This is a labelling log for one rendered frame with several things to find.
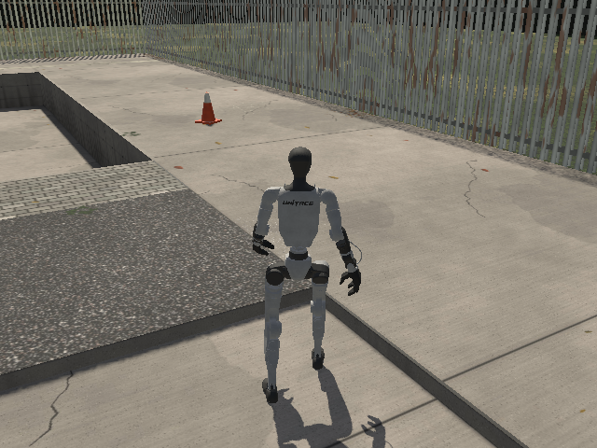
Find left robot hand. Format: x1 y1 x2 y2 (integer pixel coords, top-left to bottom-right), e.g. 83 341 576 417
253 240 274 256

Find right robot upper arm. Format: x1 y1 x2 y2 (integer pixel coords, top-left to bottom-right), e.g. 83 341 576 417
319 188 344 242

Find robot left forearm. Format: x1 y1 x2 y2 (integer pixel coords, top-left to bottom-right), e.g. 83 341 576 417
252 223 265 246

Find left robot upper arm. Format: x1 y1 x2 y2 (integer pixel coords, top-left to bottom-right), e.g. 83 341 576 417
255 187 281 236

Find right robot hand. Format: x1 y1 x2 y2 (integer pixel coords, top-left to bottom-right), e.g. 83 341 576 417
340 269 361 296

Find robot right forearm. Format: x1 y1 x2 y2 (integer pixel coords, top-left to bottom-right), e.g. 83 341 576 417
336 227 358 273

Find right robot shin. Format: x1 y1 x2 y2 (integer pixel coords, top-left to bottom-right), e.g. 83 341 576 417
312 301 326 357

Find robot right thigh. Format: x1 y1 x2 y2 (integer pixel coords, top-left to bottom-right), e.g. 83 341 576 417
311 260 329 316

